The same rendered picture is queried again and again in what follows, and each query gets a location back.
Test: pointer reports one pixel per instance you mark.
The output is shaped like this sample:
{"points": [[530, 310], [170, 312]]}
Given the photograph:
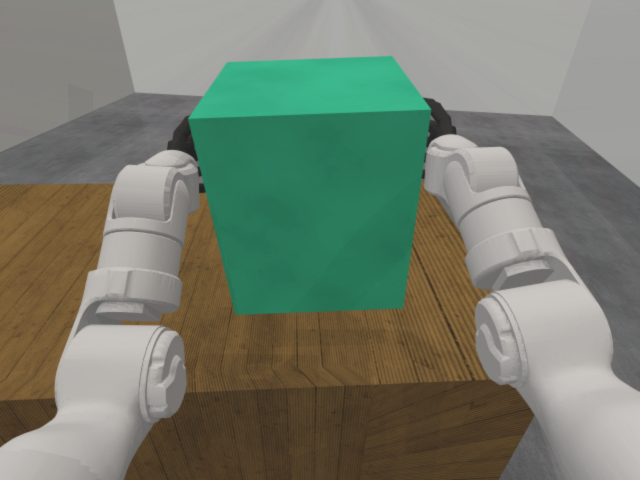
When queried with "carton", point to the carton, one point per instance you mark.
{"points": [[312, 170]]}

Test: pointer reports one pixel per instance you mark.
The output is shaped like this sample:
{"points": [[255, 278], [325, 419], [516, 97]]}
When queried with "robot right hand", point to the robot right hand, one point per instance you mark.
{"points": [[441, 126]]}

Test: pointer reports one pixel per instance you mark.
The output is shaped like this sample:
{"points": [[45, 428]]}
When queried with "pedestal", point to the pedestal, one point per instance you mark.
{"points": [[384, 394]]}

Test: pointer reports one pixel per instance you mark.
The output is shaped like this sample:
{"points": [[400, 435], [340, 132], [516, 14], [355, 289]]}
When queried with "robot left upper arm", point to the robot left upper arm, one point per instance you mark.
{"points": [[115, 382]]}

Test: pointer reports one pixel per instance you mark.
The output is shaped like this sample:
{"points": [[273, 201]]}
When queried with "robot right upper arm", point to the robot right upper arm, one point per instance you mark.
{"points": [[550, 342]]}

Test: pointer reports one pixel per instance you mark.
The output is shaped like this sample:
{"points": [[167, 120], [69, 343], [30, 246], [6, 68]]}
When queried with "left robot forearm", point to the left robot forearm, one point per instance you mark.
{"points": [[137, 273]]}

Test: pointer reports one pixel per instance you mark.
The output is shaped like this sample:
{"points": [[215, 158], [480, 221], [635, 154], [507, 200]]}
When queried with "right robot forearm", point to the right robot forearm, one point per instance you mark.
{"points": [[506, 244]]}

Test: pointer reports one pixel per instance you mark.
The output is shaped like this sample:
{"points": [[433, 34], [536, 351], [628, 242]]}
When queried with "robot left hand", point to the robot left hand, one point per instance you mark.
{"points": [[183, 141]]}

